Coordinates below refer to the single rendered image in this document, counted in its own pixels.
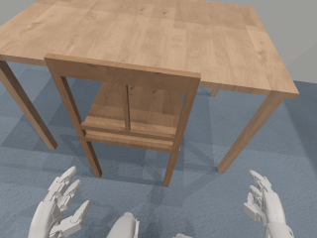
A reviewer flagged right robot hand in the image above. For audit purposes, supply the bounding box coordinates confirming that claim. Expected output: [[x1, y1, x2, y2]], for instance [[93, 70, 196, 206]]
[[244, 170, 286, 227]]

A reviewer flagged robot left thigh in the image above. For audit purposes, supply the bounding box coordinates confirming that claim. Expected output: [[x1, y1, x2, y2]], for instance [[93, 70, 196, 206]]
[[106, 216, 140, 238]]

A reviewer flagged left robot shin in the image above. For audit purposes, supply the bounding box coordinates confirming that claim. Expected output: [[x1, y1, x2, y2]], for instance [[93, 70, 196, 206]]
[[124, 212, 134, 217]]

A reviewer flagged left robot hand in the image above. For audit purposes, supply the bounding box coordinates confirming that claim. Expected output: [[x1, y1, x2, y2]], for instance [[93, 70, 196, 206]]
[[28, 166, 91, 238]]

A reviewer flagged right robot forearm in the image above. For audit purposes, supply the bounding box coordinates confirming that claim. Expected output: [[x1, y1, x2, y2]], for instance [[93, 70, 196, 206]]
[[264, 222, 294, 238]]

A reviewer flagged table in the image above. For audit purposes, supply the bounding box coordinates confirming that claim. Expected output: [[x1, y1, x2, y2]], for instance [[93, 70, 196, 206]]
[[0, 0, 300, 174]]

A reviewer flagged chair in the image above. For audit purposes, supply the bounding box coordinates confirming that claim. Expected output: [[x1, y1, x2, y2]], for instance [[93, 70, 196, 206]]
[[44, 53, 201, 187]]

